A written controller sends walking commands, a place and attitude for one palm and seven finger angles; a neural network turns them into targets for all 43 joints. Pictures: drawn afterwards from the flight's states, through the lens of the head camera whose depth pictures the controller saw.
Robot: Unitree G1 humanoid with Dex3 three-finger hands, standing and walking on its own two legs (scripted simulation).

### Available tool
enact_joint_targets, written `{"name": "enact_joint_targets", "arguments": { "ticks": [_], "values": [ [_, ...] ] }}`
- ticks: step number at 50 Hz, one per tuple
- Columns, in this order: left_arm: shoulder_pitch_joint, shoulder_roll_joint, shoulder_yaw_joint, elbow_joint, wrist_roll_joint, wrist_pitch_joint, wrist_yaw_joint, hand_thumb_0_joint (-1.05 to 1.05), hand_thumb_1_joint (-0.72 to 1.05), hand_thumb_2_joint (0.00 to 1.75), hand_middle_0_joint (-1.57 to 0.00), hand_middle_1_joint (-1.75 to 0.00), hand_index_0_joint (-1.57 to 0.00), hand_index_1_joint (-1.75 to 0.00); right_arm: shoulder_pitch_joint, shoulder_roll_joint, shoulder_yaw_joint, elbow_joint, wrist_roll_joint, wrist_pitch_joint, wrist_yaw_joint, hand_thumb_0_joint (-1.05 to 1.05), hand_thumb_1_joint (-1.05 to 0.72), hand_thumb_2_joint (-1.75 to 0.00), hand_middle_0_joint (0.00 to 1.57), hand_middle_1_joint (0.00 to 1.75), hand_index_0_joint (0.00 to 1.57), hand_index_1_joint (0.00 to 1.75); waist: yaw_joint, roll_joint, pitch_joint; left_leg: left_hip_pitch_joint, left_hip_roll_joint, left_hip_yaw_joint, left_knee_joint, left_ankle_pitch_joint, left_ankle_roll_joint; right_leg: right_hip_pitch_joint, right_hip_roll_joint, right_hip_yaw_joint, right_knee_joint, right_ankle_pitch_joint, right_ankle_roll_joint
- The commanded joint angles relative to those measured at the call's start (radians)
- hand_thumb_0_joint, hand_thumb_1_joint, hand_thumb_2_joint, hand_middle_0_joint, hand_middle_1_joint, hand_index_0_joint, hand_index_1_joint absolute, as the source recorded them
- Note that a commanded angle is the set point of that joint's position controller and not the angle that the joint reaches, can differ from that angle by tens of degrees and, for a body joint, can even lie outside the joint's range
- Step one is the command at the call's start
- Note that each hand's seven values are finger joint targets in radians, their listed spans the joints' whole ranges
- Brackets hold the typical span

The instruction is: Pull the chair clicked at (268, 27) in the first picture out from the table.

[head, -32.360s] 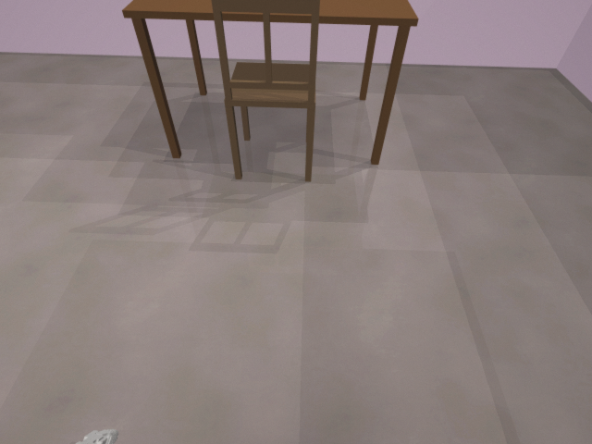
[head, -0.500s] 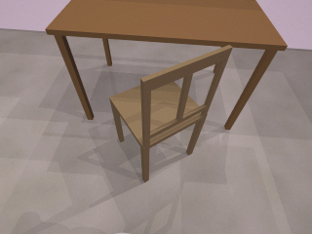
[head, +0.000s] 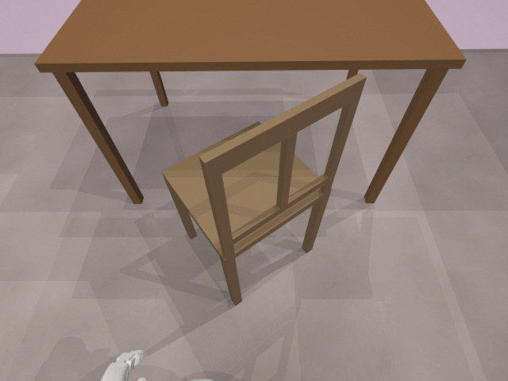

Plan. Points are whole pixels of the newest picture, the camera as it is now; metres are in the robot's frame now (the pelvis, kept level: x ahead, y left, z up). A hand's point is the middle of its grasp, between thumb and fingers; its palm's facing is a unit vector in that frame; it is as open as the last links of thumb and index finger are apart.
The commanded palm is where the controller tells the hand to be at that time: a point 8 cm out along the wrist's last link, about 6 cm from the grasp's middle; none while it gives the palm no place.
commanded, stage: come to a stop and stand still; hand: left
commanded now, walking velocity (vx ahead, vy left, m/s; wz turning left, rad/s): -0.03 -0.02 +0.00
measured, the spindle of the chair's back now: (285, 173) +0.55 -0.05 -0.10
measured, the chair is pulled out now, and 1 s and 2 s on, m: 0.23 0.23 0.23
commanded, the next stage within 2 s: look again from close up in 1.04 s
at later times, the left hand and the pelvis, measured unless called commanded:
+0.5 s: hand out of the picture +0.04 +0.20 -0.18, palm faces +0.03 -0.97 -0.23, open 7.4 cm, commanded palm none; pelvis -0.01 +0.02 -0.01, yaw +1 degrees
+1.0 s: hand out of the picture -0.03 +0.24 -0.18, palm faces +0.02 -0.98 -0.21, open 7.4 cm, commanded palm none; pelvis -0.02 +0.05 +0.00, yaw +1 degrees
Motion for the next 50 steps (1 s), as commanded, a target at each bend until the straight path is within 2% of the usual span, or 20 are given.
{"name": "enact_joint_targets", "arguments": {
  "ticks": [1,2,3,4,6,8,9,10,11,12,14,15,16,19,21,23,26,28,37,50],
  "values": [
    [0.058,0.156,0.034,-0.061,-0.015,0.008,0.004,0.00,0.90,0.90,-0.20,-0.30,-0.20,-0.30,0.127,-0.109,-0.017,-0.051,-0.007,-0.022,0.002,0.00,-0.90,-0.90,0.20,0.30,0.20,0.30,-0.001,-0.065,-0.196,0.168,0.090,-0.066,-0.242,0.514,0.040,0.057,-0.123,0.055,0.065,0.656,-0.056],
    [0.085,0.113,0.020,-0.078,-0.014,0.015,0.005,0.00,0.90,0.90,-0.20,-0.30,-0.20,-0.30,0.118,-0.174,-0.022,-0.065,-0.016,-0.027,0.003,0.00,-0.90,-0.90,0.20,0.30,0.20,0.30,0.014,0.129,-0.202,0.230,0.265,-0.254,-0.252,0.751,0.128,-0.076,-0.014,-0.027,0.149,0.196,0.008],
    [0.079,0.085,0.007,-0.073,-0.012,0.018,0.012,0.00,0.90,0.90,-0.20,-0.30,-0.20,-0.30,0.112,-0.186,-0.021,-0.062,-0.019,-0.024,0.002,0.00,-0.90,-0.90,0.20,0.30,0.20,0.30,0.004,0.201,-0.172,0.145,0.333,-0.272,-0.297,0.823,0.212,-0.055,0.045,-0.017,0.288,-0.234,0.008],
    [0.068,0.088,0.006,-0.078,-0.015,0.025,0.008,0.00,0.90,0.90,-0.20,-0.30,-0.20,-0.30,0.091,-0.175,-0.014,-0.063,-0.021,-0.028,-0.003,0.00,-0.90,-0.90,0.20,0.30,0.20,0.30,0.013,0.211,-0.137,0.101,0.328,-0.285,-0.302,0.798,0.246,-0.079,0.048,0.016,0.370,-0.313,0.001],
    [0.054,0.087,0.007,-0.070,-0.018,0.016,-0.004,0.00,0.90,0.90,-0.20,-0.30,-0.20,-0.30,0.071,-0.159,-0.008,-0.061,-0.025,-0.034,-0.010,0.00,-0.90,-0.90,0.20,0.30,0.20,0.30,0.019,0.222,-0.139,0.189,0.276,-0.236,-0.230,0.967,0.229,-0.110,0.034,0.022,0.296,-0.257,-0.009],
    [0.093,0.095,0.004,-0.055,-0.019,0.003,-0.011,0.00,0.90,0.90,-0.20,-0.30,-0.20,-0.30,0.061,-0.161,-0.006,-0.059,-0.018,-0.037,-0.009,0.00,-0.90,-0.90,0.20,0.30,0.20,0.30,0.036,0.174,-0.200,0.261,0.225,-0.176,-0.165,0.961,0.167,-0.027,0.030,-0.002,0.061,-0.095,-0.014],
    [0.126,0.107,0.006,-0.038,-0.015,-0.004,-0.011,0.00,0.90,0.90,-0.20,-0.30,-0.20,-0.30,0.045,-0.152,-0.004,-0.059,-0.009,-0.036,-0.008,0.00,-0.90,-0.90,0.20,0.30,0.20,0.30,0.045,0.113,-0.214,0.230,0.174,-0.136,-0.115,0.802,0.114,0.046,0.016,0.015,-0.092,0.162,-0.015],
    [0.121,0.146,0.008,-0.026,-0.011,-0.011,-0.005,0.00,0.90,0.90,-0.20,-0.30,-0.20,-0.30,0.037,-0.120,0.000,-0.063,0.003,-0.033,-0.005,0.00,-0.90,-0.90,0.20,0.30,0.20,0.30,0.026,-0.012,-0.186,0.132,0.106,-0.088,-0.092,0.554,0.055,0.090,-0.055,0.130,-0.133,0.418,-0.039],
    [0.089,0.171,0.004,-0.027,-0.013,-0.014,-0.007,0.00,0.90,0.90,-0.20,-0.30,-0.20,-0.30,0.049,-0.105,0.003,-0.064,0.009,-0.024,0.003,0.00,-0.90,-0.90,0.20,0.30,0.20,0.30,0.004,-0.068,-0.158,0.095,0.055,-0.044,-0.127,0.252,0.020,0.050,-0.166,0.201,-0.169,0.392,-0.082],
    [0.052,0.177,0.001,-0.028,-0.012,-0.014,-0.010,0.00,0.90,0.90,-0.20,-0.30,-0.20,-0.30,0.057,-0.084,0.006,-0.052,0.003,-0.015,0.010,0.00,-0.90,-0.90,0.20,0.30,0.20,0.30,-0.011,-0.084,-0.103,0.109,0.026,-0.038,-0.146,0.155,0.015,-0.026,-0.182,0.210,-0.191,0.302,-0.103],
    [0.037,0.149,-0.004,-0.013,-0.013,-0.019,-0.007,0.00,0.90,0.90,-0.20,-0.30,-0.20,-0.30,0.063,-0.082,0.014,-0.020,-0.006,-0.017,0.008,0.00,-0.90,-0.90,0.20,0.30,0.20,0.30,-0.013,-0.140,-0.102,0.150,0.050,-0.047,-0.180,0.234,0.025,-0.030,-0.116,0.163,-0.173,0.314,-0.072],
    [0.185,0.142,-0.005,-0.017,-0.002,-0.054,0.034,0.00,0.90,0.90,-0.20,-0.30,-0.20,-0.30,0.035,-0.115,0.011,-0.094,0.010,-0.054,0.015,0.00,-0.90,-0.90,0.20,0.30,0.20,0.30,0.030,-0.092,-0.212,0.066,0.076,-0.010,-0.045,0.247,0.006,0.142,-0.140,0.185,-0.063,0.838,-0.028],
    [0.200,0.185,-0.005,-0.045,-0.007,-0.060,0.035,0.00,0.90,0.90,-0.20,-0.30,-0.20,-0.30,0.038,-0.058,0.026,-0.128,0.009,-0.063,0.021,0.00,-0.90,-0.90,0.20,0.30,0.20,0.30,0.035,-0.165,-0.285,-0.053,0.036,-0.016,-0.029,0.044,0.024,0.286,-0.180,0.197,-0.002,1.016,-0.059],
    [0.199,0.162,-0.016,-0.061,-0.005,-0.059,0.026,0.00,0.90,0.90,-0.20,-0.30,-0.20,-0.30,0.029,-0.047,0.035,-0.142,0.013,-0.057,0.021,0.00,-0.90,-0.90,0.20,0.30,0.20,0.30,0.022,-0.162,-0.193,-0.034,0.018,-0.010,-0.057,0.026,0.037,0.168,-0.159,0.140,-0.014,0.836,-0.093],
    [0.179,0.142,-0.028,-0.075,-0.013,-0.047,0.020,0.00,0.90,0.90,-0.20,-0.30,-0.20,-0.30,0.069,-0.063,0.035,-0.122,0.012,-0.058,0.019,0.00,-0.90,-0.90,0.20,0.30,0.20,0.30,0.001,-0.050,-0.138,0.077,0.061,-0.048,-0.131,0.259,0.050,0.023,-0.090,0.090,-0.018,0.528,-0.061],
    [0.194,0.131,-0.032,-0.072,-0.011,-0.034,0.017,0.00,0.90,0.90,-0.20,-0.30,-0.20,-0.30,0.065,-0.084,0.041,-0.108,0.005,-0.064,0.019,0.00,-0.90,-0.90,0.20,0.30,0.20,0.30,0.020,0.077,-0.091,0.061,0.104,-0.089,-0.149,0.382,0.067,-0.012,-0.032,0.059,-0.031,0.260,-0.040],
    [0.209,0.126,-0.042,-0.049,-0.010,-0.025,0.007,0.00,0.90,0.90,-0.20,-0.30,-0.20,-0.30,0.032,-0.093,0.046,-0.112,0.007,-0.060,0.020,0.00,-0.90,-0.90,0.20,0.30,0.20,0.30,0.025,0.012,-0.023,0.000,0.090,-0.104,-0.208,0.155,0.070,-0.047,-0.015,0.073,-0.093,0.041,-0.032],
    [0.216,0.126,-0.045,-0.044,-0.007,-0.022,0.002,0.00,0.90,0.90,-0.20,-0.30,-0.20,-0.30,0.030,-0.098,0.048,-0.106,0.004,-0.062,0.021,0.00,-0.90,-0.90,0.20,0.30,0.20,0.30,0.024,0.039,0.001,-0.018,0.084,-0.119,-0.249,0.061,0.071,-0.067,-0.011,0.073,-0.111,-0.032,-0.034],
    [0.271,0.117,-0.051,0.007,-0.003,-0.025,-0.012,0.00,0.90,0.90,-0.20,-0.30,-0.20,-0.30,0.028,-0.120,0.048,-0.072,0.006,-0.075,0.020,0.00,-0.90,-0.90,0.20,0.30,0.20,0.30,0.042,0.044,-0.055,-0.029,0.105,-0.164,-0.347,-0.057,0.087,-0.009,-0.014,0.030,-0.104,0.005,-0.019],
    [0.265,0.131,-0.056,0.087,-0.009,-0.034,-0.008,0.00,0.90,0.90,-0.20,-0.30,-0.20,-0.30,0.043,-0.124,0.058,0.014,0.014,-0.090,0.012,0.00,-0.90,-0.90,0.20,0.30,0.20,0.30,0.040,0.011,-0.093,0.063,0.095,-0.123,-0.287,0.229,0.079,0.030,-0.049,0.044,-0.122,0.138,-0.011]
  ]
}}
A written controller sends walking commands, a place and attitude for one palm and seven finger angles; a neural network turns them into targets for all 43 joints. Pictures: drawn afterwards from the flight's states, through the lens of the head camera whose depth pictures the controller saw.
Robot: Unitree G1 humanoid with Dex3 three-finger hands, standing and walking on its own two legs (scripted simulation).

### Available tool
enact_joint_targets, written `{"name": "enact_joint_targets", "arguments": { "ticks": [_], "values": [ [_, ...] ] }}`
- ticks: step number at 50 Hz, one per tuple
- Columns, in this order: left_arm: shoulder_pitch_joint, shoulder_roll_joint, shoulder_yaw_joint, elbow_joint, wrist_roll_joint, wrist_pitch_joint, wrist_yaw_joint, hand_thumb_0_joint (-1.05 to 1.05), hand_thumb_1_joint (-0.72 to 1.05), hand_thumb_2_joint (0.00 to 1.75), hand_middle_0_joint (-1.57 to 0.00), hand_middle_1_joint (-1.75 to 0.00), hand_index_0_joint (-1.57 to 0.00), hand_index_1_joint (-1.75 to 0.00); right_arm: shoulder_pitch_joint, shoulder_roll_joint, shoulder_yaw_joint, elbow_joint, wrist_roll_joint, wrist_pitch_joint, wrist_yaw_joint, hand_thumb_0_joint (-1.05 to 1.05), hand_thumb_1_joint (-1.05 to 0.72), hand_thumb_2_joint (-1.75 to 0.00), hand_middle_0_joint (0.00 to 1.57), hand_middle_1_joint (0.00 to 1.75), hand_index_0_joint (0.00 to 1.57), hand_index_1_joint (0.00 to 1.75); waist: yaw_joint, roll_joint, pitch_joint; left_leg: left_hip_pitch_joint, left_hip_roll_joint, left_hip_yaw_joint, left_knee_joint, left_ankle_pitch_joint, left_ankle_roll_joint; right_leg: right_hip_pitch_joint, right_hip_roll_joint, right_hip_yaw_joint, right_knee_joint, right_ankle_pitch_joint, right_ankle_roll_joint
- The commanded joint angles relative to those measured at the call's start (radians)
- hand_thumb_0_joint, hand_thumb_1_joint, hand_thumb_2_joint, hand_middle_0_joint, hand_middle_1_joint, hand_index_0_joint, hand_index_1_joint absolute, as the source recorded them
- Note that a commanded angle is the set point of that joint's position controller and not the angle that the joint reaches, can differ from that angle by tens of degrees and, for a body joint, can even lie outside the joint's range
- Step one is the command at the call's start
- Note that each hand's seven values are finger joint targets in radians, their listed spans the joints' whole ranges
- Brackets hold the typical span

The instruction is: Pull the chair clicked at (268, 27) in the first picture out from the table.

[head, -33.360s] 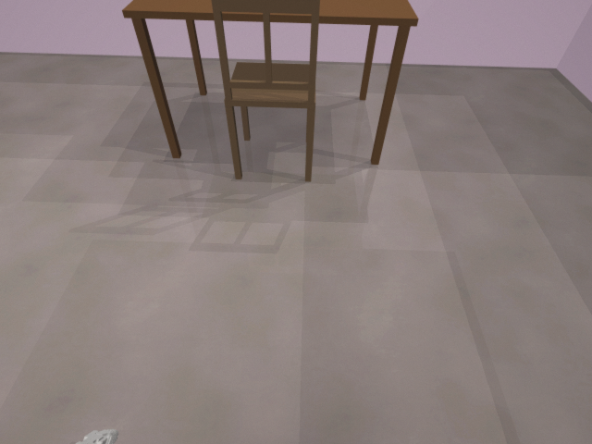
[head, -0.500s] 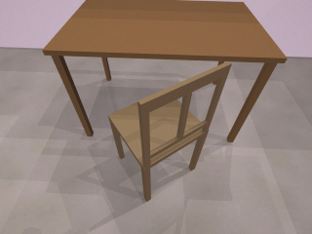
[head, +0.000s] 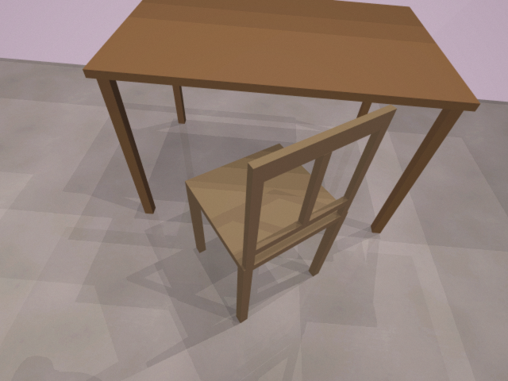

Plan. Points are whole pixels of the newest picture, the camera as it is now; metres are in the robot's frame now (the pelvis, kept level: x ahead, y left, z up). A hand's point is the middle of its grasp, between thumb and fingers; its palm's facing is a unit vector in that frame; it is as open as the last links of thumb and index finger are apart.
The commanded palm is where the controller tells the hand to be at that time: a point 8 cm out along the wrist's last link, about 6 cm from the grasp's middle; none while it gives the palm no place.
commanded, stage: come to a stop and stand still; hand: left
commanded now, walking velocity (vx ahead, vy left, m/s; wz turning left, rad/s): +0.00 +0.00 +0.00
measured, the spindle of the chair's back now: (312, 190) +0.57 -0.11 -0.10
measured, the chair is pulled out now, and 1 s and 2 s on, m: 0.23 0.23 0.23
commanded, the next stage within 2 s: look again from close up in 0.04 s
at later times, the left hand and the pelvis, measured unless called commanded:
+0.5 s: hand out of the picture +0.03 +0.17 -0.18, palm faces +0.00 -0.98 -0.19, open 7.4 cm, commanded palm none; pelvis +0.01 +0.00 +0.00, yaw +0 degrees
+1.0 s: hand out of the picture +0.00 +0.15 -0.18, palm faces +0.02 -0.99 -0.17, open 7.4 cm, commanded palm none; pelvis +0.01 -0.01 +0.00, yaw +0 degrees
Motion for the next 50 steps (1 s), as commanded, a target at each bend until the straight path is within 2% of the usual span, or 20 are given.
{"name": "enact_joint_targets", "arguments": {
  "ticks": [1,5,7,11,16,18,21,23,31,36,37,46,47,50],
  "values": [
    [0.028,0.097,0.011,-0.026,-0.005,-0.016,0.005,0.00,0.90,0.90,-0.20,-0.30,-0.20,-0.30,0.008,-0.136,-0.022,-0.036,0.004,-0.022,-0.005,0.00,-0.90,-0.90,0.20,0.30,0.20,0.30,-0.005,0.034,-0.007,0.022,0.130,-0.124,-0.126,0.112,0.006,-0.013,-0.048,0.036,-0.057,0.101,-0.062],
    [0.028,0.091,0.010,-0.014,-0.006,-0.015,0.006,0.00,0.90,0.90,-0.20,-0.30,-0.20,-0.30,0.003,-0.132,-0.019,-0.021,0.003,-0.022,-0.006,0.00,-0.90,-0.90,0.20,0.30,0.20,0.30,-0.002,0.038,-0.012,0.033,0.129,-0.122,-0.129,0.122,0.004,-0.010,-0.050,0.036,-0.059,0.106,-0.061],
    [0.021,0.088,0.011,-0.014,-0.004,-0.013,0.007,0.00,0.90,0.90,-0.20,-0.30,-0.20,-0.30,0.004,-0.124,-0.019,-0.016,0.004,-0.022,-0.007,0.00,-0.90,-0.90,0.20,0.30,0.20,0.30,-0.002,0.032,0.010,0.024,0.130,-0.121,-0.137,0.123,0.004,-0.012,-0.047,0.030,-0.062,0.104,-0.059],
    [0.015,0.083,0.010,-0.008,-0.005,-0.013,0.007,0.00,0.90,0.90,-0.20,-0.30,-0.20,-0.30,0.004,-0.123,-0.019,-0.010,0.002,-0.023,-0.007,0.00,-0.90,-0.90,0.20,0.30,0.20,0.30,-0.003,0.044,-0.002,0.039,0.129,-0.123,-0.137,0.139,0.001,-0.011,-0.050,0.034,-0.061,0.112,-0.057],
    [0.008,0.077,0.012,-0.010,-0.005,-0.013,0.009,0.00,0.90,0.90,-0.20,-0.30,-0.20,-0.30,0.009,-0.115,-0.018,-0.005,0.002,-0.024,-0.008,0.00,-0.90,-0.90,0.20,0.30,0.20,0.30,-0.003,0.039,-0.011,0.053,0.128,-0.115,-0.128,0.191,-0.001,-0.002,-0.050,0.034,-0.059,0.137,-0.055],
    [0.009,0.073,0.013,-0.009,-0.003,-0.014,0.009,0.00,0.90,0.90,-0.20,-0.30,-0.20,-0.30,0.005,-0.108,-0.019,-0.004,0.003,-0.024,-0.009,0.00,-0.90,-0.90,0.20,0.30,0.20,0.30,-0.002,0.020,0.003,0.046,0.126,-0.112,-0.126,0.186,0.000,-0.008,-0.052,0.037,-0.066,0.141,-0.056],
    [0.008,0.067,0.014,-0.008,-0.005,-0.015,0.010,0.00,0.90,0.90,-0.20,-0.30,-0.20,-0.30,0.013,-0.107,-0.018,0.000,0.002,-0.024,-0.009,0.00,-0.90,-0.90,0.20,0.30,0.20,0.30,-0.005,0.023,-0.016,0.065,0.128,-0.110,-0.125,0.201,-0.002,-0.005,-0.052,0.038,-0.064,0.148,-0.056],
    [0.010,0.067,0.013,-0.006,-0.005,-0.014,0.010,0.00,0.90,0.90,-0.20,-0.30,-0.20,-0.30,0.010,-0.102,-0.016,0.002,0.003,-0.023,-0.010,0.00,-0.90,-0.90,0.20,0.30,0.20,0.30,-0.002,0.034,-0.001,0.056,0.126,-0.108,-0.125,0.201,-0.001,-0.004,-0.052,0.036,-0.069,0.145,-0.056],
    [0.023,0.058,0.011,0.004,-0.006,-0.018,0.010,0.00,0.90,0.90,-0.20,-0.30,-0.20,-0.30,0.019,-0.094,-0.015,0.013,0.004,-0.022,-0.012,0.00,-0.90,-0.90,0.20,0.30,0.20,0.30,-0.003,0.012,-0.015,0.080,0.124,-0.101,-0.113,0.229,-0.004,0.003,-0.057,0.040,-0.075,0.186,-0.059],
    [0.032,0.053,0.010,0.013,-0.007,-0.016,0.010,0.00,0.90,0.90,-0.20,-0.30,-0.20,-0.30,0.027,-0.088,-0.013,0.018,0.004,-0.020,-0.013,0.00,-0.90,-0.90,0.20,0.30,0.20,0.30,-0.004,0.027,-0.007,0.080,0.124,-0.101,-0.118,0.212,-0.005,0.000,-0.055,0.038,-0.082,0.165,-0.059],
    [0.033,0.050,0.010,0.013,-0.006,-0.014,0.010,0.00,0.90,0.90,-0.20,-0.30,-0.20,-0.30,0.025,-0.079,-0.012,0.021,0.006,-0.018,-0.014,0.00,-0.90,-0.90,0.20,0.30,0.20,0.30,-0.002,0.023,0.023,0.066,0.124,-0.099,-0.127,0.189,-0.004,-0.010,-0.050,0.037,-0.088,0.148,-0.059],
    [0.048,0.038,0.010,0.022,-0.006,-0.015,0.009,0.00,0.90,0.90,-0.20,-0.30,-0.20,-0.30,0.043,-0.078,-0.011,0.024,0.004,-0.017,-0.014,0.00,-0.90,-0.90,0.20,0.30,0.20,0.30,-0.004,0.026,0.012,0.069,0.122,-0.101,-0.130,0.169,-0.007,-0.011,-0.050,0.040,-0.091,0.131,-0.061],
    [0.049,0.035,0.010,0.020,-0.006,-0.013,0.009,0.00,0.90,0.90,-0.20,-0.30,-0.20,-0.30,0.042,-0.070,-0.011,0.025,0.005,-0.017,-0.015,0.00,-0.90,-0.90,0.20,0.30,0.20,0.30,-0.002,0.025,0.032,0.060,0.123,-0.101,-0.137,0.156,-0.004,-0.016,-0.047,0.035,-0.095,0.121,-0.061],
    [0.055,0.034,0.010,0.025,-0.006,-0.016,0.010,0.00,0.90,0.90,-0.20,-0.30,-0.20,-0.30,0.050,-0.073,-0.011,0.026,0.004,-0.020,-0.016,0.00,-0.90,-0.90,0.20,0.30,0.20,0.30,-0.002,0.024,-0.001,0.076,0.123,-0.102,-0.125,0.195,-0.005,-0.003,-0.051,0.038,-0.086,0.149,-0.062]
  ]
}}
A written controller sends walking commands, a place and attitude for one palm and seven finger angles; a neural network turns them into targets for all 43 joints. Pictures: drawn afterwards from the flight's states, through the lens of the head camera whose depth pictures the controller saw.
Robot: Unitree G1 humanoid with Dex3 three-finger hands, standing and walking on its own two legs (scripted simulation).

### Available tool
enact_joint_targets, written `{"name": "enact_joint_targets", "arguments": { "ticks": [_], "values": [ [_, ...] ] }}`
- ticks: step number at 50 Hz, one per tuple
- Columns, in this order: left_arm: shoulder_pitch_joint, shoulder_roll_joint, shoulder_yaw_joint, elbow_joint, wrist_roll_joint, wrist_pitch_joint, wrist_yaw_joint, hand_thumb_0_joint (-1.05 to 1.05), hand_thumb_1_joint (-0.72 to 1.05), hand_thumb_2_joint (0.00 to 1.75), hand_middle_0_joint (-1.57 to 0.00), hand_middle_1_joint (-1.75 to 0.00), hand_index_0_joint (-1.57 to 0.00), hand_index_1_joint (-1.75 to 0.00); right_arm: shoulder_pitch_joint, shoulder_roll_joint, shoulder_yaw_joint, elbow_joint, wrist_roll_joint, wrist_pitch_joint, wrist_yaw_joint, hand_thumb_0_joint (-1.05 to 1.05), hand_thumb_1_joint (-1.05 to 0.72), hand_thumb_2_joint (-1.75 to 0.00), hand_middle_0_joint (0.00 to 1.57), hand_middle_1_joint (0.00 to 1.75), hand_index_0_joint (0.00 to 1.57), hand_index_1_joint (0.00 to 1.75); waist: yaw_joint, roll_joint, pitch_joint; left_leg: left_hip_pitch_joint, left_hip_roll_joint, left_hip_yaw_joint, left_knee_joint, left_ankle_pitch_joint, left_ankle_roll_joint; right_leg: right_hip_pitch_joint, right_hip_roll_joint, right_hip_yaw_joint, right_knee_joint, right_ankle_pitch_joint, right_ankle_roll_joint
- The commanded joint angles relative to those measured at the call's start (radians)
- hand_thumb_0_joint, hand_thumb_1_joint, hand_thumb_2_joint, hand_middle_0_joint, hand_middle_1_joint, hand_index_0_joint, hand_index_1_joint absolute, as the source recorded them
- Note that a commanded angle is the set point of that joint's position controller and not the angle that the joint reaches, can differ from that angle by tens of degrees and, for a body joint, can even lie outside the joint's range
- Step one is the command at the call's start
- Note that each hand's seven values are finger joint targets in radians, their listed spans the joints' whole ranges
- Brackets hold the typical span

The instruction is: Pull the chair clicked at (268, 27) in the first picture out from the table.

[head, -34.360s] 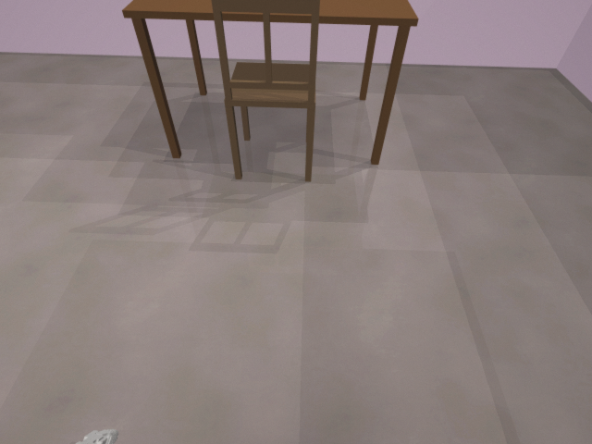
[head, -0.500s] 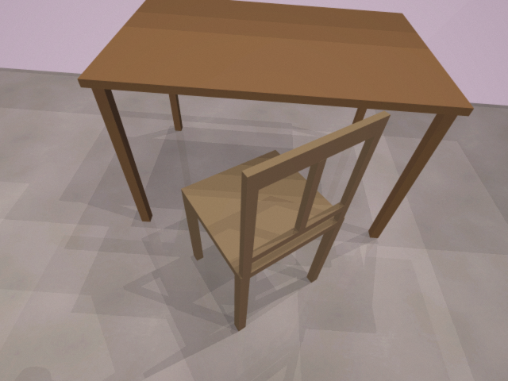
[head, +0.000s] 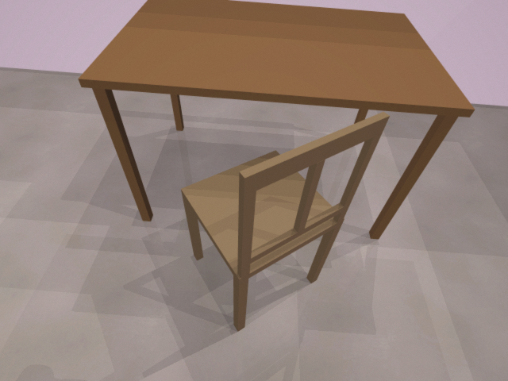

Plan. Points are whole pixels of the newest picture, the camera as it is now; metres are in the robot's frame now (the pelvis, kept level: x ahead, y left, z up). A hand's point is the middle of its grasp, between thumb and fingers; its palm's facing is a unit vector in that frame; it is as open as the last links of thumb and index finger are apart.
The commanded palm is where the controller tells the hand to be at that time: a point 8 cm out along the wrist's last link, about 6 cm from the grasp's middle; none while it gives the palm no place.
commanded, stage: look again from close up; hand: left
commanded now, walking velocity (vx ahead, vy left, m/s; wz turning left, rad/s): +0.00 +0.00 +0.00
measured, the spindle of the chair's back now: (307, 198) +0.55 -0.10 -0.10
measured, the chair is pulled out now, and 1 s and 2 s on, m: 0.23 0.23 0.23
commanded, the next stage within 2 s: shuffle to correct the standing spot in 0.10 s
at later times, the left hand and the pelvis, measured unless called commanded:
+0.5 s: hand out of the picture -0.01 +0.15 -0.19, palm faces +0.11 -0.98 -0.19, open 7.4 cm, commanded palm none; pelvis +0.02 -0.03 -0.01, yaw +5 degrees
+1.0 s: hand out of the picture +0.09 +0.13 -0.18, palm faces +0.36 -0.92 -0.17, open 7.4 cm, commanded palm none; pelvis +0.09 -0.06 +0.00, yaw +20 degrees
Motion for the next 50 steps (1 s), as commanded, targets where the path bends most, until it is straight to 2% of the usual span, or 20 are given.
{"name": "enact_joint_targets", "arguments": {
  "ticks": [1,10,12,17,21,23,24,25,26,27,29,31,34,35,36,37,38,40,43,50],
  "values": [
    [0.072,0.090,0.013,-0.021,-0.005,-0.011,0.005,0.00,0.90,0.90,-0.20,-0.30,-0.20,-0.30,0.045,-0.105,-0.016,-0.034,0.002,-0.016,-0.002,0.00,-0.90,-0.90,0.20,0.30,0.20,0.30,0.001,0.020,0.016,0.025,0.114,-0.098,-0.080,0.200,0.012,-0.050,-0.061,0.039,-0.060,0.163,-0.047],
    [0.080,0.084,0.014,-0.018,-0.005,-0.012,0.005,0.00,0.90,0.90,-0.20,-0.30,-0.20,-0.30,0.055,-0.095,-0.015,-0.030,0.002,-0.014,-0.004,0.00,-0.90,-0.90,0.20,0.30,0.20,0.30,0.001,0.020,0.026,0.021,0.113,-0.096,-0.080,0.193,0.010,-0.051,-0.060,0.043,-0.067,0.163,-0.050],
    [0.085,0.079,0.017,-0.014,-0.002,-0.005,0.002,0.00,0.90,0.90,-0.20,-0.30,-0.20,-0.30,0.066,-0.089,-0.016,-0.024,0.000,-0.009,-0.003,0.00,-0.90,-0.90,0.20,0.30,0.20,0.30,-0.003,0.019,0.049,-0.008,0.114,-0.110,-0.085,0.073,0.018,-0.055,-0.047,0.007,-0.052,0.033,-0.048],
    [0.083,0.077,0.032,-0.047,0.011,0.012,-0.009,0.00,0.90,0.90,-0.20,-0.30,-0.20,-0.30,0.085,-0.131,-0.045,-0.048,-0.010,0.009,-0.001,0.00,-0.90,-0.90,0.20,0.30,0.20,0.30,-0.011,0.100,0.126,-0.142,0.174,-0.286,-0.178,-0.278,0.078,-0.129,-0.003,-0.074,0.061,-0.145,-0.046],
    [0.104,0.073,0.047,-0.078,0.015,0.009,-0.016,0.00,0.90,0.90,-0.20,-0.30,-0.20,-0.30,0.105,-0.150,-0.065,-0.085,-0.015,0.006,-0.007,0.00,-0.90,-0.90,0.20,0.30,0.20,0.30,-0.005,0.119,0.086,-0.171,0.188,-0.347,-0.121,-0.184,0.110,-0.113,-0.005,-0.067,0.080,-0.107,-0.051],
    [0.134,0.080,0.058,-0.087,0.015,0.007,-0.018,0.00,0.90,0.90,-0.20,-0.30,-0.20,-0.30,0.092,-0.143,-0.069,-0.106,-0.016,0.005,-0.007,0.00,-0.90,-0.90,0.20,0.30,0.20,0.30,0.012,0.052,0.067,-0.259,0.155,-0.297,-0.035,-0.121,0.095,-0.014,-0.030,-0.048,0.026,-0.107,-0.061],
    [0.168,0.098,0.066,-0.087,0.015,0.005,-0.015,0.00,0.90,0.90,-0.20,-0.30,-0.20,-0.30,0.072,-0.123,-0.067,-0.120,-0.015,0.004,-0.006,0.00,-0.90,-0.90,0.20,0.30,0.20,0.30,0.031,-0.022,0.059,-0.349,0.098,-0.202,0.077,-0.086,0.070,0.079,-0.078,-0.006,-0.034,-0.125,-0.082],
    [0.208,0.135,0.077,-0.081,0.016,0.002,-0.010,0.00,0.90,0.90,-0.20,-0.30,-0.20,-0.30,0.049,-0.083,-0.058,-0.143,-0.012,0.001,-0.003,0.00,-0.90,-0.90,0.20,0.30,0.20,0.30,0.045,-0.179,0.037,-0.431,0.013,-0.038,0.256,-0.091,0.031,0.163,-0.190,0.089,-0.108,-0.062,-0.125],
    [0.250,0.143,0.081,-0.083,0.017,-0.002,-0.005,0.00,0.90,0.90,-0.20,-0.30,-0.20,-0.30,-0.013,-0.070,-0.058,-0.172,-0.015,-0.001,-0.002,0.00,-0.90,-0.90,0.20,0.30,0.20,0.30,0.070,-0.269,0.055,-0.494,0.001,0.037,0.450,-0.300,0.013,0.167,-0.301,0.173,-0.160,0.155,-0.190],
    [0.265,0.132,0.073,-0.085,0.020,-0.001,0.000,0.00,0.90,0.90,-0.20,-0.30,-0.20,-0.30,-0.054,-0.078,-0.065,-0.188,-0.016,0.003,-0.003,0.00,-0.90,-0.90,0.20,0.30,0.20,0.30,0.076,-0.185,0.075,-0.523,0.037,0.031,0.578,-0.349,0.015,0.139,-0.351,0.177,-0.157,0.287,-0.244],
    [0.218,0.116,0.066,-0.095,0.031,-0.005,0.006,0.00,0.90,0.90,-0.20,-0.30,-0.20,-0.30,-0.062,-0.050,-0.062,-0.195,-0.015,0.003,0.008,0.00,-0.90,-0.90,0.20,0.30,0.20,0.30,0.040,-0.066,0.089,-0.513,0.067,0.045,0.614,-0.338,0.012,0.130,-0.304,0.054,-0.075,0.484,-0.268],
    [0.185,0.122,0.063,-0.100,0.034,-0.005,0.008,0.00,0.90,0.90,-0.20,-0.30,-0.20,-0.30,-0.053,-0.027,-0.057,-0.203,-0.014,0.006,0.019,0.00,-0.90,-0.90,0.20,0.30,0.20,0.30,0.021,-0.110,0.072,-0.412,0.063,0.083,0.492,-0.296,0.021,0.069,-0.264,-0.036,-0.040,0.508,-0.227],
    [0.098,0.149,0.065,-0.125,0.013,0.001,-0.005,0.00,0.90,0.90,-0.20,-0.30,-0.20,-0.30,0.153,-0.058,-0.061,-0.152,-0.020,0.000,0.018,0.00,-0.90,-0.90,0.20,0.30,0.20,0.30,-0.096,-0.073,-0.033,-0.007,0.004,0.166,0.169,-0.002,0.042,-0.079,-0.171,-0.207,0.219,0.562,-0.129],
    [0.099,0.132,0.065,-0.145,0.006,0.003,-0.015,0.00,0.90,0.90,-0.20,-0.30,-0.20,-0.30,0.268,-0.137,-0.079,-0.124,-0.028,-0.004,0.008,0.00,-0.90,-0.90,0.20,0.30,0.20,0.30,-0.141,0.052,-0.093,0.181,0.139,-0.059,0.065,0.122,0.105,-0.229,-0.124,-0.224,0.494,0.387,-0.074],
    [0.114,0.081,0.056,-0.191,0.000,0.003,-0.026,0.00,0.90,0.90,-0.20,-0.30,-0.20,-0.30,0.323,-0.246,-0.097,-0.123,-0.030,-0.008,-0.006,0.00,-0.90,-0.90,0.20,0.30,0.20,0.30,-0.127,0.309,-0.139,0.296,0.466,-0.584,-0.072,0.374,0.268,-0.498,0.001,-0.162,0.807,-0.274,-0.013],
    [0.060,0.133,0.061,-0.244,0.015,0.013,-0.024,0.00,0.90,0.90,-0.20,-0.30,-0.20,-0.30,0.329,-0.311,-0.104,-0.145,-0.010,0.007,-0.006,0.00,-0.90,-0.90,0.20,0.30,0.20,0.30,-0.135,0.124,-0.143,0.210,0.561,-0.724,-0.137,0.263,0.336,-0.508,-0.013,-0.023,0.893,-0.305,-0.036],
    [0.023,0.113,0.068,-0.242,0.022,0.013,-0.018,0.00,0.90,0.90,-0.20,-0.30,-0.20,-0.30,0.233,-0.302,-0.105,-0.163,-0.015,0.006,-0.012,0.00,-0.90,-0.90,0.20,0.30,0.20,0.30,-0.100,0.112,-0.086,0.092,0.511,-0.682,-0.169,0.100,0.301,-0.542,-0.022,0.013,0.919,-0.241,-0.026],
    [0.027,0.095,0.071,-0.212,0.034,0.022,-0.027,0.00,0.90,0.90,-0.20,-0.30,-0.20,-0.30,0.072,-0.207,-0.088,-0.190,-0.020,-0.005,-0.016,0.00,-0.90,-0.90,0.20,0.30,0.20,0.30,-0.024,0.187,0.089,-0.108,0.377,-0.480,-0.186,0.082,0.209,-0.547,-0.062,0.024,0.880,-0.103,-0.001],
    [0.107,0.081,0.070,-0.182,0.025,0.035,-0.040,0.00,0.90,0.90,-0.20,-0.30,-0.20,-0.30,0.020,-0.210,-0.088,-0.217,-0.020,-0.021,-0.010,0.00,-0.90,-0.90,0.20,0.30,0.20,0.30,0.018,0.173,-0.011,-0.121,0.268,-0.235,-0.122,0.288,0.147,-0.420,-0.042,-0.006,0.760,-0.017,0.025],
    [-0.024,0.086,0.079,-0.271,0.013,0.039,-0.042,0.00,0.90,0.90,-0.20,-0.30,-0.20,-0.30,0.006,-0.262,-0.131,-0.269,-0.031,0.021,0.012,0.00,-0.90,-0.90,0.20,0.30,0.20,0.30,-0.035,0.199,-0.002,-0.134,0.229,-0.267,-0.129,0.036,0.123,-0.326,-0.001,-0.068,0.382,-0.035,0.049]
  ]
}}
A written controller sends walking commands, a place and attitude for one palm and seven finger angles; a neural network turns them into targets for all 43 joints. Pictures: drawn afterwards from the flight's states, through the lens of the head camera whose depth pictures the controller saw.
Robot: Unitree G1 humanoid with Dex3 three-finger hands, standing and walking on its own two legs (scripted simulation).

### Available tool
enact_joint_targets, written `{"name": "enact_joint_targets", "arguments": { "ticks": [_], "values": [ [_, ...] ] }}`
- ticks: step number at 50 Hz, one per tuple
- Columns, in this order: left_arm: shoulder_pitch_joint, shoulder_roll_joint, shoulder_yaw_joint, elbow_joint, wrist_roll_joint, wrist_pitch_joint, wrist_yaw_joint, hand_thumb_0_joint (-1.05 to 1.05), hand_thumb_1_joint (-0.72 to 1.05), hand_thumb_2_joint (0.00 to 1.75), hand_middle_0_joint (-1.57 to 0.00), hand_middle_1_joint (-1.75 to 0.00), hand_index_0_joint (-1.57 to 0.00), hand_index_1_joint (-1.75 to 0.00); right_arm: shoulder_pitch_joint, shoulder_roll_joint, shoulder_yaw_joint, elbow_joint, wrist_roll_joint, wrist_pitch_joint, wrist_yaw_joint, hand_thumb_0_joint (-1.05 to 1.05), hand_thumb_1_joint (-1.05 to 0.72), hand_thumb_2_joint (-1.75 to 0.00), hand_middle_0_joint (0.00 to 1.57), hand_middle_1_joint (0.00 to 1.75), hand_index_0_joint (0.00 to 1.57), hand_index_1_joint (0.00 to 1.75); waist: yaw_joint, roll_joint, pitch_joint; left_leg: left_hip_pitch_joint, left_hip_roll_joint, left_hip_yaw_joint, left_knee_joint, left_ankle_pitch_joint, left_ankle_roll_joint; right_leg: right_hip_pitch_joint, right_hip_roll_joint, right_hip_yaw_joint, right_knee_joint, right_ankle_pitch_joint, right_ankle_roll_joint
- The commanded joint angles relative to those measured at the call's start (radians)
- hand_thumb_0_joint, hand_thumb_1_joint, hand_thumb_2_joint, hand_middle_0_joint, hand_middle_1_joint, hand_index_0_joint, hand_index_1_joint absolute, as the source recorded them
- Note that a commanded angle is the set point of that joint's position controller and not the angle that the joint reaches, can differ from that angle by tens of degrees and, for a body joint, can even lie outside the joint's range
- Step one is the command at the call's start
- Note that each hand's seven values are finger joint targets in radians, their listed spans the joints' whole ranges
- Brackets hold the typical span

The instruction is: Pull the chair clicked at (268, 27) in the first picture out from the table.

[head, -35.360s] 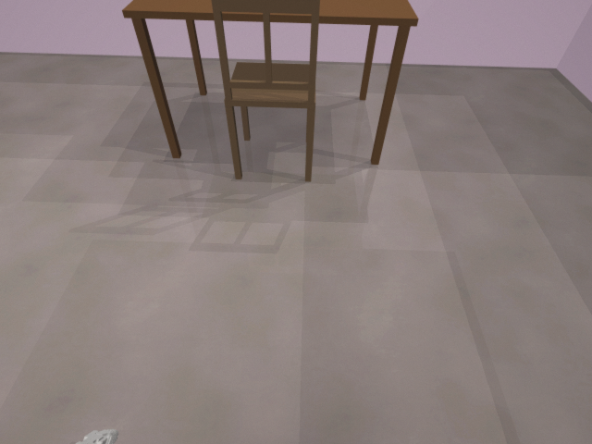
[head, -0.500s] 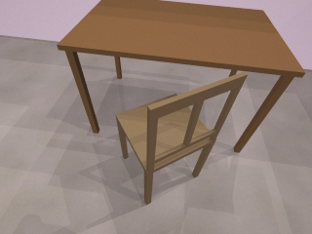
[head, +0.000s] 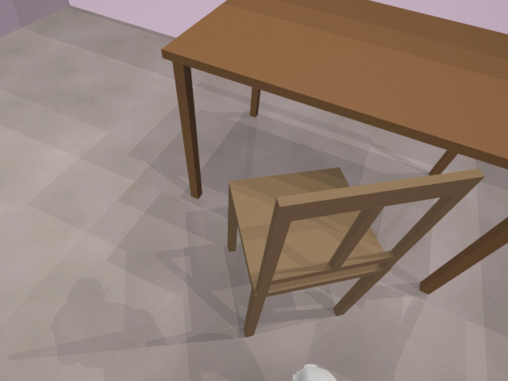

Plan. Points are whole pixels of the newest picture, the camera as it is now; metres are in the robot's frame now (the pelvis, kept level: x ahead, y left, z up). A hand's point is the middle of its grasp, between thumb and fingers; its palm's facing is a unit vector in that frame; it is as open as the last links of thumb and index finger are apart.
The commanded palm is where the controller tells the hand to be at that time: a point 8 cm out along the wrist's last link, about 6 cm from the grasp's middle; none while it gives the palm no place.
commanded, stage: shuffle to correct the standing spot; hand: left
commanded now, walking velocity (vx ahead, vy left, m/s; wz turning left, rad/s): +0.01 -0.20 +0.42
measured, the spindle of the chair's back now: (352, 238) +0.42 -0.19 -0.10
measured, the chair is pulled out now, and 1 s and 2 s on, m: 0.23 0.23 0.23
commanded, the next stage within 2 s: come to a stop and stand still in 1.00 s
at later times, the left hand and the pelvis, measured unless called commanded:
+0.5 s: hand out of the picture +0.01 +0.05 -0.20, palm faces +0.23 -0.96 -0.16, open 7.4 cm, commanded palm none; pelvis +0.04 -0.12 -0.01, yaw +12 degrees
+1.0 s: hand out of the picture +0.01 -0.09 -0.18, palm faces +0.26 -0.94 -0.22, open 7.4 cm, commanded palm none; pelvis +0.02 -0.27 +0.00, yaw +14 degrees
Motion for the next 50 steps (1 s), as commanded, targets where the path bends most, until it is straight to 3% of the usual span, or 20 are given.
{"name": "enact_joint_targets", "arguments": {
  "ticks": [1,5,6,7,8,12,17,19,20,21,22,23,27,33,37,39,40,41,44,50],
  "values": [
    [0.054,0.044,0.012,-0.064,-0.009,-0.006,-0.003,0.00,0.90,0.90,-0.20,-0.30,-0.20,-0.30,0.010,-0.242,-0.076,-0.093,-0.005,0.007,-0.005,0.00,-0.90,-0.90,0.20,0.30,0.20,0.30,-0.020,0.220,-0.025,-0.018,0.182,-0.214,-0.190,0.034,0.144,0.107,0.051,-0.065,-0.198,-0.001,0.002],
    [0.198,0.090,0.025,-0.049,-0.008,-0.031,0.005,0.00,0.90,0.90,-0.20,-0.30,-0.20,-0.30,-0.008,-0.213,-0.077,-0.117,0.000,0.022,-0.005,0.00,-0.90,-0.90,0.20,0.30,0.20,0.30,0.042,0.089,-0.091,-0.089,0.098,-0.172,0.055,0.069,0.063,0.394,0.058,-0.060,-0.538,0.123,-0.020],
    [0.228,0.166,0.035,-0.048,0.005,-0.038,0.015,0.00,0.90,0.90,-0.20,-0.30,-0.20,-0.30,0.040,-0.132,-0.063,-0.123,0.009,0.022,-0.002,0.00,-0.90,-0.90,0.20,0.30,0.20,0.30,0.045,-0.174,-0.124,-0.233,-0.025,-0.033,0.278,-0.161,0.009,0.517,-0.134,0.131,-0.623,0.172,-0.073],
    [0.195,0.214,0.033,-0.069,0.007,-0.030,0.019,0.00,0.90,0.90,-0.20,-0.30,-0.20,-0.30,0.035,-0.065,-0.048,-0.145,0.011,0.023,-0.008,0.00,-0.90,-0.90,0.20,0.30,0.20,0.30,0.042,-0.288,-0.090,-0.311,-0.094,0.037,0.485,-0.448,-0.007,0.466,-0.294,0.271,-0.650,0.298,-0.174],
    [0.162,0.201,0.033,-0.081,0.006,-0.032,0.021,0.00,0.90,0.90,-0.20,-0.30,-0.20,-0.30,0.026,-0.099,-0.050,-0.143,0.008,0.031,-0.015,0.00,-0.90,-0.90,0.20,0.30,0.20,0.30,0.048,-0.324,-0.097,-0.301,-0.052,0.002,0.626,-0.432,0.006,0.388,-0.290,0.291,-0.689,0.268,-0.221],
    [0.038,0.092,0.002,-0.096,0.003,-0.028,0.037,0.00,0.90,0.90,-0.20,-0.30,-0.20,-0.30,0.024,-0.090,-0.042,-0.090,0.010,0.035,0.001,0.00,-0.90,-0.90,0.20,0.30,0.20,0.30,-0.008,-0.115,-0.055,-0.220,-0.020,0.065,0.680,-0.266,-0.005,0.319,-0.167,0.035,-0.600,0.410,-0.265],
    [0.120,0.115,0.000,-0.034,0.001,-0.017,0.039,0.00,0.90,0.90,-0.20,-0.30,-0.20,-0.30,0.022,-0.046,-0.015,-0.056,0.014,0.033,-0.004,0.00,-0.90,-0.90,0.20,0.30,0.20,0.30,0.013,-0.112,-0.058,-0.051,-0.029,0.131,0.241,-0.231,0.003,0.353,-0.162,0.004,-0.565,0.493,-0.289],
    [0.125,0.113,0.000,-0.013,-0.013,-0.009,0.036,0.00,0.90,0.90,-0.20,-0.30,-0.20,-0.30,0.092,-0.054,-0.007,-0.021,0.015,0.025,-0.008,0.00,-0.90,-0.90,0.20,0.30,0.20,0.30,-0.015,-0.093,-0.080,0.099,-0.016,0.126,-0.021,-0.042,0.010,0.340,-0.123,-0.030,-0.497,0.433,-0.235],
    [0.140,0.094,-0.004,-0.006,-0.018,-0.006,0.033,0.00,0.90,0.90,-0.20,-0.30,-0.20,-0.30,0.128,-0.081,-0.010,-0.002,0.013,0.019,-0.011,0.00,-0.90,-0.90,0.20,0.30,0.20,0.30,-0.031,-0.038,-0.096,0.206,0.037,0.075,-0.146,0.084,0.024,0.304,-0.100,-0.049,-0.406,0.363,-0.186],
    [0.193,0.044,-0.010,-0.006,-0.022,-0.005,0.028,0.00,0.90,0.90,-0.20,-0.30,-0.20,-0.30,0.142,-0.160,-0.021,-0.002,0.003,0.012,-0.017,0.00,-0.90,-0.90,0.20,0.30,0.20,0.30,-0.024,0.175,-0.097,0.308,0.250,-0.201,-0.184,0.330,0.109,0.127,-0.009,-0.104,-0.250,0.109,-0.112],
    [0.193,0.046,-0.018,-0.021,-0.019,0.000,0.029,0.00,0.90,0.90,-0.20,-0.30,-0.20,-0.30,0.147,-0.215,-0.029,-0.017,0.008,0.020,-0.024,0.00,-0.90,-0.90,0.20,0.30,0.20,0.30,-0.027,0.242,-0.079,0.332,0.439,-0.368,-0.188,0.637,0.228,0.017,0.025,-0.100,-0.090,-0.249,-0.073],
    [0.128,0.084,-0.010,-0.025,-0.008,0.011,0.038,0.00,0.90,0.90,-0.20,-0.30,-0.20,-0.30,0.150,-0.207,-0.029,-0.006,0.006,0.019,-0.037,0.00,-0.90,-0.90,0.20,0.30,0.20,0.30,-0.054,0.198,-0.065,0.242,0.433,-0.364,-0.188,0.687,0.254,0.037,0.032,-0.015,0.037,-0.265,-0.065],
    [0.117,0.073,0.008,0.021,-0.016,0.023,0.023,0.00,0.90,0.90,-0.20,-0.30,-0.20,-0.30,0.017,-0.164,-0.018,-0.017,0.008,0.009,-0.050,0.00,-0.90,-0.90,0.20,0.30,0.20,0.30,0.009,0.127,0.021,0.137,0.297,-0.148,-0.177,0.680,0.186,0.052,0.029,0.020,0.144,-0.114,-0.037],
    [0.084,0.039,0.001,0.015,-0.019,0.033,0.011,0.00,0.90,0.90,-0.20,-0.30,-0.20,-0.30,0.036,-0.203,-0.048,0.003,0.002,0.030,-0.040,0.00,-0.90,-0.90,0.20,0.30,0.20,0.30,-0.025,0.221,-0.010,0.164,0.260,-0.099,-0.154,0.493,0.149,0.138,0.037,-0.041,-0.136,-0.137,-0.031],
    [0.168,0.056,0.013,0.032,-0.022,0.021,0.006,0.00,0.90,0.90,-0.20,-0.30,-0.20,-0.30,-0.008,-0.233,-0.068,-0.007,0.004,0.043,-0.035,0.00,-0.90,-0.90,0.20,0.30,0.20,0.30,0.012,0.241,-0.053,0.087,0.225,-0.088,-0.056,0.346,0.080,0.311,0.062,-0.078,-0.437,0.026,-0.045],
    [0.203,0.139,0.022,0.040,-0.007,0.008,0.011,0.00,0.90,0.90,-0.20,-0.30,-0.20,-0.30,0.039,-0.160,-0.064,-0.013,0.015,0.049,-0.027,0.00,-0.90,-0.90,0.20,0.30,0.20,0.30,0.011,-0.043,-0.064,-0.030,0.087,0.034,0.154,0.038,-0.005,0.416,-0.053,0.019,-0.610,0.273,-0.071],
    [0.181,0.198,0.026,0.029,0.002,0.007,0.015,0.00,0.90,0.90,-0.20,-0.30,-0.20,-0.30,0.037,-0.082,-0.047,-0.036,0.017,0.052,-0.023,0.00,-0.90,-0.90,0.20,0.30,0.20,0.30,0.014,-0.270,-0.044,-0.159,-0.034,0.118,0.310,-0.305,-0.039,0.412,-0.199,0.170,-0.615,0.477,-0.154],
    [0.174,0.204,0.024,0.014,0.006,0.009,0.014,0.00,0.90,0.90,-0.20,-0.30,-0.20,-0.30,-0.007,-0.084,-0.045,-0.049,0.020,0.065,-0.030,0.00,-0.90,-0.90,0.20,0.30,0.20,0.30,0.052,-0.341,-0.070,-0.116,-0.026,0.059,0.455,-0.413,-0.014,0.277,-0.220,0.193,-0.658,0.375,-0.220],
    [0.047,0.146,0.013,-0.016,0.006,0.023,0.024,0.00,0.90,0.90,-0.20,-0.30,-0.20,-0.30,0.001,-0.092,-0.045,-0.015,0.022,0.054,-0.033,0.00,-0.90,-0.90,0.20,0.30,0.20,0.30,-0.004,-0.193,-0.008,-0.133,-0.016,0.071,0.641,-0.311,-0.004,0.215,-0.150,0.136,-0.626,0.351,-0.283],
    [0.084,0.137,0.012,-0.011,-0.002,0.029,0.034,0.00,0.90,0.90,-0.20,-0.30,-0.20,-0.30,0.075,-0.042,-0.011,0.022,0.025,0.041,-0.035,0.00,-0.90,-0.90,0.20,0.30,0.20,0.30,-0.005,-0.112,-0.041,0.048,-0.029,0.132,0.137,-0.178,0.000,0.245,-0.122,0.162,-0.577,0.349,-0.288]
  ]
}}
